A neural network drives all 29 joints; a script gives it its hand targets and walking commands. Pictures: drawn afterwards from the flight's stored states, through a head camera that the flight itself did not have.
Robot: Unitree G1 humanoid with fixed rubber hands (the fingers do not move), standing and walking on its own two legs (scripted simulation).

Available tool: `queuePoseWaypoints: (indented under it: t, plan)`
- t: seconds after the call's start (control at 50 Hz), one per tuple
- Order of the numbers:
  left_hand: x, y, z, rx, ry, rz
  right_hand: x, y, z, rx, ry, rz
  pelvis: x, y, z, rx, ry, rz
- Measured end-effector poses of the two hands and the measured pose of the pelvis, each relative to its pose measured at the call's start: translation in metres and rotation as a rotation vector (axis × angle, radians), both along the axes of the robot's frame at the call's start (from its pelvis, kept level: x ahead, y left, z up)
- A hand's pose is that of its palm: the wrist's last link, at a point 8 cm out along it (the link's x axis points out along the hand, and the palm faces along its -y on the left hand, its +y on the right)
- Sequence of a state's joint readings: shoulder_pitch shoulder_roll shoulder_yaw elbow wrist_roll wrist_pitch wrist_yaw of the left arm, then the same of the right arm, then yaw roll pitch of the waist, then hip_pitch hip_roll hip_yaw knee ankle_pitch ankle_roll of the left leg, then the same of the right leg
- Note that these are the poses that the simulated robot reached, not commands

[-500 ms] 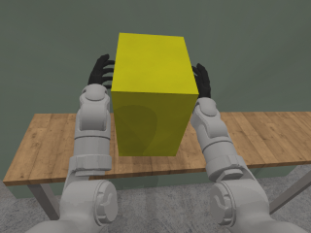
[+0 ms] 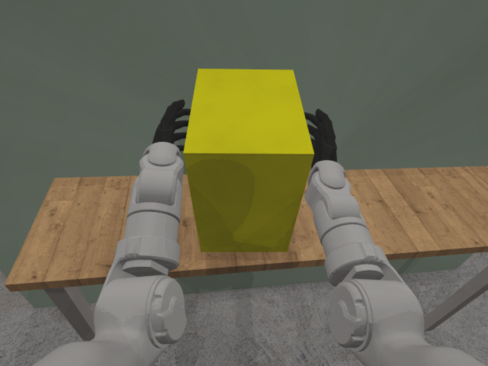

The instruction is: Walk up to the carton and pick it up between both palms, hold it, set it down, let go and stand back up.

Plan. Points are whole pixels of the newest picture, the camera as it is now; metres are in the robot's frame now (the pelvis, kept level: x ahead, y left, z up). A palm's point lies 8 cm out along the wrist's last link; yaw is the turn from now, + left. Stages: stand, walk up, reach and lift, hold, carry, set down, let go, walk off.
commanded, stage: set down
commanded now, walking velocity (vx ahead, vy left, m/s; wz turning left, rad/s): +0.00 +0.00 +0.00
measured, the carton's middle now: (244, 165) +0.43 -0.02 +0.14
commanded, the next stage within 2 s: none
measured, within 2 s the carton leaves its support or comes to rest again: rests again in 1.60 s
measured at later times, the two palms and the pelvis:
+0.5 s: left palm (174, 159) +0.42 +0.10 +0.15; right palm (319, 170) +0.40 -0.15 +0.15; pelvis +0.01 +0.01 +0.00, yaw -1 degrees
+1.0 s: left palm (177, 169) +0.43 +0.10 +0.12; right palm (318, 178) +0.40 -0.16 +0.13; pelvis +0.01 +0.00 +0.00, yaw -2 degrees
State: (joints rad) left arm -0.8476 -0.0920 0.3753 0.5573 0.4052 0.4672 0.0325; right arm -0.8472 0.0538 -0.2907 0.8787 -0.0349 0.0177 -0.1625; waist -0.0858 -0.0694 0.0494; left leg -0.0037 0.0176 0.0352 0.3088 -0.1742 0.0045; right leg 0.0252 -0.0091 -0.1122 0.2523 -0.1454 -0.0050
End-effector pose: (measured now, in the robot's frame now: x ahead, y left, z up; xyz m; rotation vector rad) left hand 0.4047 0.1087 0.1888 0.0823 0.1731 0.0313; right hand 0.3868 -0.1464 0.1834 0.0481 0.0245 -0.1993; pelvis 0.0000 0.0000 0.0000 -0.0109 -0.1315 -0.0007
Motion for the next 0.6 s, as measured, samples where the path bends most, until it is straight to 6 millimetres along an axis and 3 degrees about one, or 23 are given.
queuePoseWaypoints:
  t: [0.2, 0.4, 0.6]
  plan:
    - [0.010, 0.003, -0.012, -0.022, 0.016, -0.007, 0.009, 0.003, -0.004, -0.006, 0.014, -0.003, 0.007, -0.002, 0.000, 0.001, 0.019, 0.002]
    - [0.016, -0.003, -0.035, -0.015, 0.056, -0.030, 0.010, -0.003, -0.026, 0.006, 0.054, -0.025, 0.013, 0.004, 0.000, -0.002, 0.038, -0.009]
    - [0.021, -0.010, -0.041, -0.022, 0.072, -0.035, 0.011, -0.009, -0.033, 0.010, 0.070, -0.036, 0.014, 0.007, 0.000, -0.003, 0.062, -0.025]
